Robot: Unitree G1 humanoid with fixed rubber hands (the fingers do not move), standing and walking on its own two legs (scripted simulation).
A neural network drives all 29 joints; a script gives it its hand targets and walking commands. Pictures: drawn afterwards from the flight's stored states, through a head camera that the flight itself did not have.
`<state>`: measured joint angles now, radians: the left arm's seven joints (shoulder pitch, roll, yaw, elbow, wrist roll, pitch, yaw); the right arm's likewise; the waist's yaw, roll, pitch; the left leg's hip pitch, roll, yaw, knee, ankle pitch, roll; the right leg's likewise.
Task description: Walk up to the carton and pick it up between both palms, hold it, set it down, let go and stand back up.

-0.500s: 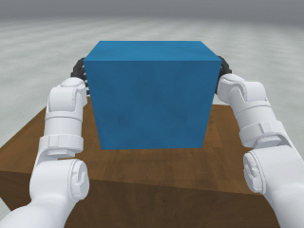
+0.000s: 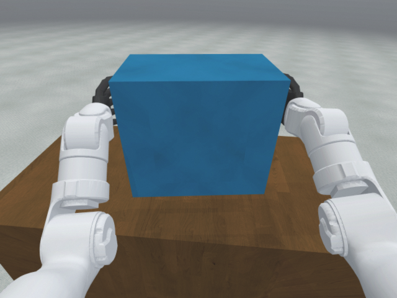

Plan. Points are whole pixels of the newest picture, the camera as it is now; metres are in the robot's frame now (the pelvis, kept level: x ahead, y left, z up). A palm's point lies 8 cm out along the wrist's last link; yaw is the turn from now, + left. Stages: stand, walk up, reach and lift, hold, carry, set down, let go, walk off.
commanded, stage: hold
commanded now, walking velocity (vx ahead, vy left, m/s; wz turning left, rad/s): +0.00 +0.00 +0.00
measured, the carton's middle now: (197, 125) +0.38 -0.01 +0.24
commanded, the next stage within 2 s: set down in 0.70 s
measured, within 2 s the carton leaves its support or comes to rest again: neither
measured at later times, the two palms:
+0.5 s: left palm (88, 111) +0.36 +0.19 +0.29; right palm (282, 103) +0.37 -0.17 +0.30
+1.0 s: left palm (96, 102) +0.37 +0.18 +0.30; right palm (286, 100) +0.38 -0.18 +0.30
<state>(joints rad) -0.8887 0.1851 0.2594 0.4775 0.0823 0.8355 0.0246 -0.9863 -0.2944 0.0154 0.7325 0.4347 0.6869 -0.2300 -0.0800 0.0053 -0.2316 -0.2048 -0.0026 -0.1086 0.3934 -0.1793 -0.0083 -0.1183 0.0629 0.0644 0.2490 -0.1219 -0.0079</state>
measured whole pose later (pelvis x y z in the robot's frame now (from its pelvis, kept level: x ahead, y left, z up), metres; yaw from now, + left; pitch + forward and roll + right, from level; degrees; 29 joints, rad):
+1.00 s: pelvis -0.01 +0.00 +0.00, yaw +1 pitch -1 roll -1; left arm -1.01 0.18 0.33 0.69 0.11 0.67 0.04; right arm -1.11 -0.26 -0.09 0.96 0.29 0.51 -0.14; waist -0.05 0.01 -0.22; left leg -0.19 -0.01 -0.11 0.37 -0.16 -0.01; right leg -0.12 0.05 0.06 0.26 -0.12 -0.01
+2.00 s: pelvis +0.01 -0.01 +0.00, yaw +2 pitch -3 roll -1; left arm -0.73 0.09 0.28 0.45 0.17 0.56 0.05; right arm -0.82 -0.19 -0.09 0.85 0.24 0.28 -0.09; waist -0.03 -0.02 -0.08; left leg -0.12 -0.01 -0.12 0.35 -0.18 -0.02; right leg -0.05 0.05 0.02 0.26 -0.16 -0.02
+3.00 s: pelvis +0.02 -0.02 +0.00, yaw +2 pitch +4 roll -1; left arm -0.66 0.03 0.28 0.58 0.13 0.32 0.10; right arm -0.76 -0.18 -0.18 0.94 0.08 0.09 -0.02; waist 0.04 0.02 -0.09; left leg -0.23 0.01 -0.10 0.31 -0.15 -0.03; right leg -0.18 0.05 0.00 0.27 -0.15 -0.03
